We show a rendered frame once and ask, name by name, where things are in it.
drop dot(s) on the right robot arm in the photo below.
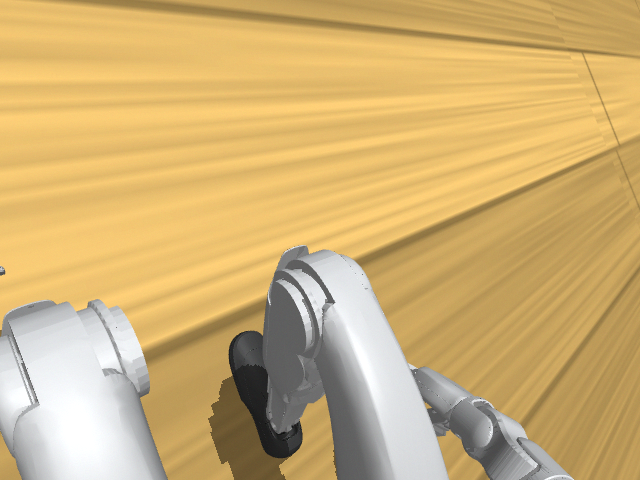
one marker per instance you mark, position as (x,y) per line
(500,444)

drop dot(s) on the right robot foot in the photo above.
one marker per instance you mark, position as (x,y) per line
(251,379)

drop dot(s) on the right robot hand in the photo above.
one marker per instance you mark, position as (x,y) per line
(441,393)

